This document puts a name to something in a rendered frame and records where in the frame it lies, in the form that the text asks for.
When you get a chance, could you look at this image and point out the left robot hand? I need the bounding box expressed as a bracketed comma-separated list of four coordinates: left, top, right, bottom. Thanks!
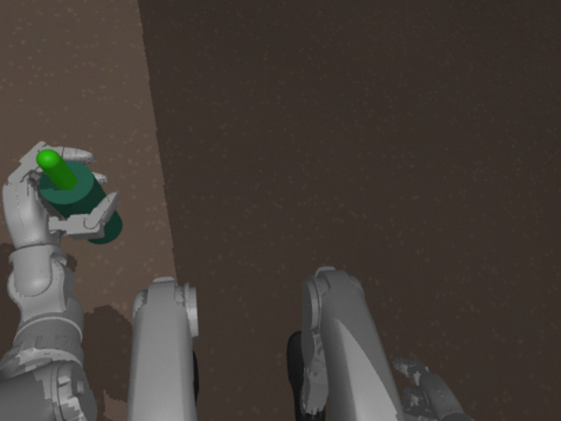
[2, 141, 119, 250]

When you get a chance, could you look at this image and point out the right robot hand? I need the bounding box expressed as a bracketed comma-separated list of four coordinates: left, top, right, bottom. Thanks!
[393, 358, 465, 421]

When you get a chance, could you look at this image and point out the right robot foot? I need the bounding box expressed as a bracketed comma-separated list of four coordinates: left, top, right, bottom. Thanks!
[287, 331, 325, 421]

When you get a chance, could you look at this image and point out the bottle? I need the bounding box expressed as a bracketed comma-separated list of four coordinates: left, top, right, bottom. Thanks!
[36, 149, 123, 245]

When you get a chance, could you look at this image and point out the left robot arm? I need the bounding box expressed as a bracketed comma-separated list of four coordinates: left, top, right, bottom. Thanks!
[0, 243, 97, 421]

